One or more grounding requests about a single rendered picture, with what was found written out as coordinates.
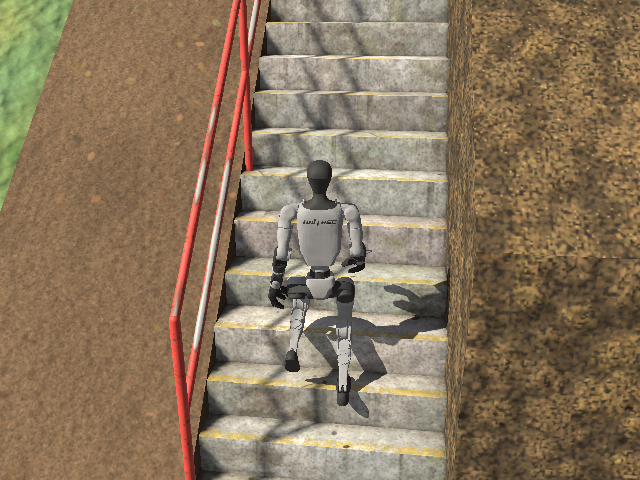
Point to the left robot thigh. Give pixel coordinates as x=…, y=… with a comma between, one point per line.
x=297, y=289

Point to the robot left forearm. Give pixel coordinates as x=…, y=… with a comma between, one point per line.
x=278, y=271

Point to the left robot upper arm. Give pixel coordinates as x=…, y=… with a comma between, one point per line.
x=287, y=214

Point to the right robot hand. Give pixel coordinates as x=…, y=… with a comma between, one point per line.
x=349, y=261

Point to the left robot hand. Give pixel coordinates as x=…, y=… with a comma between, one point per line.
x=273, y=293

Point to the robot right forearm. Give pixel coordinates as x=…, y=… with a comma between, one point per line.
x=360, y=260

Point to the right robot foot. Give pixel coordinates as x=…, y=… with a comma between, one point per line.
x=343, y=397

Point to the right robot upper arm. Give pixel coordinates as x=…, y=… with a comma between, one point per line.
x=351, y=213

